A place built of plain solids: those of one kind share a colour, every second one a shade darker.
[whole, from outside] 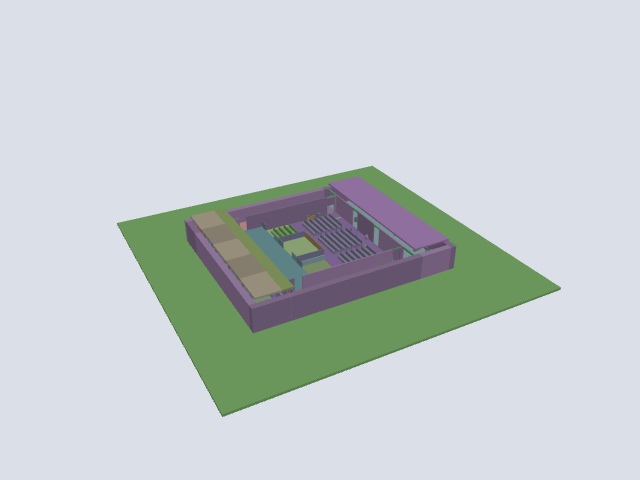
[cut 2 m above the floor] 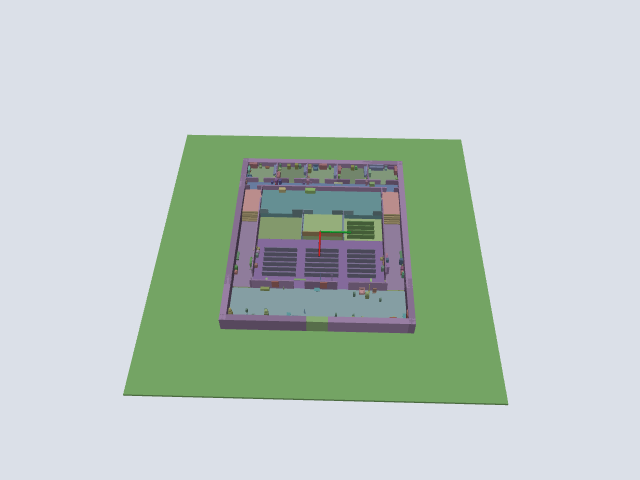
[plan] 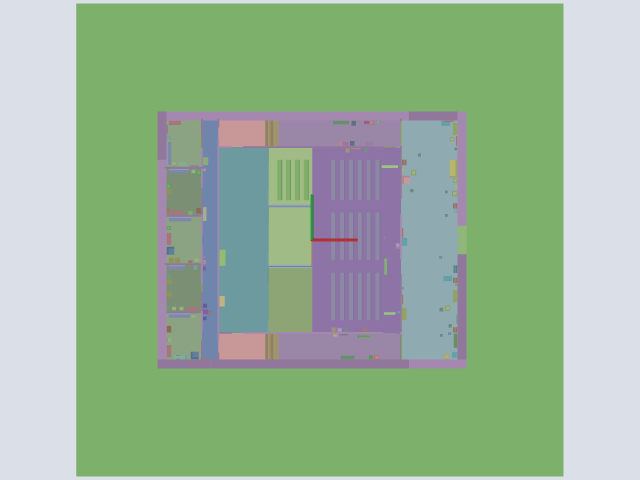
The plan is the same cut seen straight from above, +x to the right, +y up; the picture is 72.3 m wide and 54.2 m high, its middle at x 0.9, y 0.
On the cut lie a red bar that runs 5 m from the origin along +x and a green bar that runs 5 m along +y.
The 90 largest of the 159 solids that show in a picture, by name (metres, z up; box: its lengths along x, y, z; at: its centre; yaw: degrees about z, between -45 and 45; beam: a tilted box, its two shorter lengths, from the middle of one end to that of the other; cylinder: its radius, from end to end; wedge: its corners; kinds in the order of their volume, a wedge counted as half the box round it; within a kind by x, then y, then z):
{
 "ground_under_all_1": {"box": [55.0, 53.43, 0.4], "at": [0.89, 0.0, -0.75]},
 "wall_1": {"box": [1.0, 7.24, 4.15], "at": [-16.94, -10.88, 1.48]},
 "wall_2": {"box": [1.0, 7.24, 4.15], "at": [-16.94, -5.44, 1.48]},
 "wall_3": {"box": [1.0, 7.24, 4.15], "at": [-16.94, 0.0, 1.48]},
 "wall_4": {"box": [1.0, 7.24, 4.15], "at": [-16.94, 5.44, 1.48]},
 "wall_5": {"box": [1.0, 7.24, 4.15], "at": [-16.94, 10.88, 1.48]},
 "wall_6": {"box": [5.9, 1.0, 4.15], "at": [-14.48, -14.0, 1.48]},
 "wall_7": {"box": [4.3, 0.2, 4.15], "at": [-14.48, -8.16, 1.48]},
 "wall_8": {"box": [4.3, 0.2, 4.15], "at": [-14.48, -2.72, 1.48]},
 "wall_9": {"box": [4.3, 0.2, 4.15], "at": [-14.48, 2.72, 1.48]},
 "wall_10": {"box": [4.3, 0.2, 4.15], "at": [-14.48, 8.16, 1.48]},
 "wall_11": {"box": [5.9, 1.0, 4.15], "at": [-14.48, 14.0, 1.48]},
 "wall_12": {"box": [0.2, 2.35, 4.15], "at": [-12.44, -12.53, 1.48]},
 "wall_13": {"box": [0.2, 2.35, 4.15], "at": [-12.44, -9.23, 1.48]},
 "wall_14": {"box": [0.2, 2.35, 4.15], "at": [-12.44, -7.09, 1.48]},
 "wall_15": {"box": [0.2, 2.35, 4.15], "at": [-12.44, -3.79, 1.48]},
 "wall_16": {"box": [0.2, 4.49, 4.15], "at": [-12.44, -2.72, 1.48]},
 "wall_17": {"box": [0.2, 2.35, 4.15], "at": [-12.44, 1.65, 1.48]},
 "wall_18": {"box": [0.2, 2.35, 4.15], "at": [-12.44, 3.79, 1.48]},
 "wall_19": {"box": [0.2, 2.35, 4.15], "at": [-12.44, 7.09, 1.48]},
 "wall_20": {"box": [0.2, 2.35, 4.15], "at": [-12.44, 9.23, 1.48]},
 "wall_21": {"box": [0.2, 2.35, 4.15], "at": [-12.44, 12.53, 1.48]},
 "wall_22": {"box": [0.2, 2.35, 4.15], "at": [-12.44, 12.53, 1.48]},
 "wall_23": {"box": [3.65, 1.0, 4.15], "at": [-11.51, 14.0, 1.48]},
 "wall_24": {"box": [0.2, 22.8, 4.15], "at": [-10.59, 0.0, 1.48]},
 "wall_25": {"box": [0.2, 21.2, 4.15], "at": [-10.59, 0.0, 1.48]},
 "wall_26": {"box": [1.62, 0.2, 4.15], "at": [-9.88, -10.5, 1.48]},
 "wall_27": {"box": [22.42, 1.0, 4.15], "at": [-0.28, -14.0, 1.48]},
 "wall_28": {"box": [22.42, 1.0, 4.15], "at": [-0.28, 14.0, 1.48]},
 "wall_29": {"box": [15.8, 0.2, 4.15], "at": [0.13, -10.5, 1.48]},
 "wall_30": {"box": [15.8, 0.2, 4.15], "at": [0.13, 10.5, 1.48]},
 "wall_31": {"box": [0.2, 6.85, 4.15], "at": [10.04, -7.28, 1.48]},
 "wall_32": {"box": [0.2, 6.75, 4.15], "at": [10.04, -7.23, 1.48]},
 "wall_33": {"box": [0.2, 5.1, 4.15], "at": [10.04, 0.4, 1.48]},
 "wall_34": {"box": [0.2, 5.1, 4.15], "at": [10.04, 0.4, 1.48]},
 "wall_35": {"box": [0.2, 5.95, 4.15], "at": [10.04, 7.63, 1.48]},
 "wall_36": {"box": [0.2, 6.05, 4.15], "at": [10.04, 7.67, 1.48]},
 "wall_37": {"box": [8.3, 1.0, 4.15], "at": [13.29, -14.0, 1.48]},
 "wall_38": {"box": [8.3, 1.0, 4.15], "at": [13.29, 14.0, 1.48]},
 "wall_39": {"box": [1.0, 12.9, 4.15], "at": [16.94, -8.05, 1.48]},
 "wall_40": {"box": [1.0, 12.9, 4.15], "at": [16.94, 8.05, 1.48]},
 "floor_stage_1": {"box": [5.7, 21.0, 1.54], "at": [-7.74, 0.0, 0.17]},
 "floor_dressing_1": {"box": [4.1, 5.44, 1.54], "at": [-14.48, -10.88, 0.17]},
 "floor_dressing_2": {"box": [4.1, 5.44, 1.54], "at": [-14.48, -5.44, 0.17]},
 "floor_dressing_3": {"box": [4.1, 5.44, 1.54], "at": [-14.48, 0.0, 0.17]},
 "floor_dressing_4": {"box": [4.1, 5.44, 1.54], "at": [-14.48, 5.44, 0.17]},
 "floor_dressing_5": {"box": [4.1, 5.44, 1.54], "at": [-14.48, 10.88, 0.17]},
 "floor_parterre_1": {"box": [10.01, 21.0, 0.6], "at": [5.03, 0.0, -0.3]},
 "floor_foyer_1": {"box": [6.5, 27.2, 0.6], "at": [13.29, 0.0, -0.3]},
 "floor_lift_1": {"box": [4.91, 7.3, 0.6], "at": [-2.43, -6.85, -0.3]},
 "floor_lift_2": {"box": [4.91, 6.4, 1.54], "at": [-2.43, 0.4, 0.17]},
 "floor_lift_3": {"box": [4.91, 6.5, 0.6], "at": [-2.43, 7.25, -0.3]},
 "floor_back_corridor_1": {"box": [1.85, 27.2, 1.54], "at": [-11.51, 0.0, 0.17]},
 "ceil_foyer_1": {"box": [6.5, 27.2, 0.3], "at": [13.29, 0.0, 4.55]},
 "floor_promenade_1": {"box": [13.82, 3.1, 0.6], "at": [3.12, -12.05, -0.3]},
 "floor_promenade_2": {"box": [13.82, 3.1, 0.6], "at": [3.12, 12.05, -0.3]},
 "floor_walk_1": {"box": [5.3, 3.1, 1.54], "at": [-7.93, -12.05, 0.17]},
 "floor_walk_2": {"box": [5.3, 3.1, 1.54], "at": [-7.93, 12.05, 0.17]},
 "ceil_dressing_1": {"box": [4.1, 5.44, 0.3], "at": [-14.48, -10.88, 4.34]},
 "ceil_dressing_2": {"box": [4.1, 5.44, 0.3], "at": [-14.48, -5.44, 4.34]},
 "ceil_dressing_3": {"box": [4.1, 5.44, 0.3], "at": [-14.48, 0.0, 4.34]},
 "ceil_dressing_4": {"box": [4.1, 5.44, 0.3], "at": [-14.48, 5.44, 4.34]},
 "ceil_dressing_5": {"box": [4.1, 5.44, 0.3], "at": [-14.48, 10.88, 4.34]},
 "ceil_back_corridor_1": {"box": [1.85, 27.2, 0.3], "at": [-11.51, 0.0, 4.34]},
 "door_leaf_1": {"box": [0.97, 3.2, 3.87], "at": [16.95, 0.0, 1.33]},
 "seats_parterre_1": {"box": [0.44, 5.4, 0.46], "at": [2.4, 0.4, 0.22]},
 "seats_parterre_2": {"box": [0.44, 5.35, 0.46], "at": [3.4, -6.38, 0.22]},
 "seats_parterre_3": {"box": [0.44, 5.4, 0.46], "at": [3.4, 0.4, 0.22]},
 "seats_parterre_4": {"box": [0.44, 5.35, 0.46], "at": [4.4, -6.38, 0.22]},
 "seats_parterre_5": {"box": [0.44, 5.4, 0.46], "at": [4.4, 0.4, 0.22]},
 "seats_parterre_6": {"box": [0.44, 5.35, 0.46], "at": [5.4, -6.38, 0.22]},
 "seats_parterre_7": {"box": [0.44, 5.4, 0.46], "at": [5.4, 0.4, 0.22]},
 "seats_parterre_8": {"box": [0.44, 5.35, 0.46], "at": [6.4, -6.38, 0.22]},
 "seats_parterre_9": {"box": [0.44, 5.4, 0.46], "at": [6.4, 0.4, 0.22]},
 "seats_parterre_10": {"box": [0.44, 5.35, 0.46], "at": [7.4, -6.38, 0.22]},
 "seats_parterre_11": {"box": [0.44, 5.4, 0.46], "at": [7.4, 0.4, 0.22]},
 "floor_tongue_1": {"box": [4.91, 0.4, 1.54], "at": [-2.43, -3.0, 0.17]},
 "floor_tongue_2": {"box": [4.91, 0.4, 1.54], "at": [-2.43, 3.8, 0.17]},
 "costume_rail_dressing_1": {"box": [0.5, 1.4, 1.66], "at": [-16.16, -12.55, 1.76]},
 "costume_rail_dressing_2": {"box": [0.5, 1.4, 1.66], "at": [-16.16, 0.13, 1.76]},
 "costume_rail_dressing_3": {"box": [1.4, 0.5, 1.66], "at": [-15.48, 13.22, 1.76]},
 "costume_rail_dressing_4": {"box": [1.4, 0.5, 1.66], "at": [-15.29, 3.1, 1.76]},
 "costume_rail_dressing_5": {"box": [1.4, 0.5, 1.66], "at": [-13.48, -7.78, 1.76]},
 "tread_walk_1": {"box": [0.3, 2.9, 1.54], "at": [-5.13, -12.05, 0.17]},
 "tread_walk_2": {"box": [0.3, 2.9, 1.54], "at": [-5.13, 12.05, 0.17]},
 "tread_walk_3": {"box": [0.3, 2.9, 1.35], "at": [-4.83, -12.05, 0.08]},
 "tread_walk_4": {"box": [0.3, 2.9, 1.35], "at": [-4.83, 12.05, 0.08]},
 "rail_tongue_1": {"box": [4.91, 0.12, 2.59], "at": [-2.43, -3.0, 0.69]},
 "rail_tongue_2": {"box": [4.91, 0.12, 2.59], "at": [-2.43, 3.8, 0.69]},
 "rail_lift_1": {"box": [0.12, 6.68, 2.59], "at": [-0.04, 0.4, 0.69]}
}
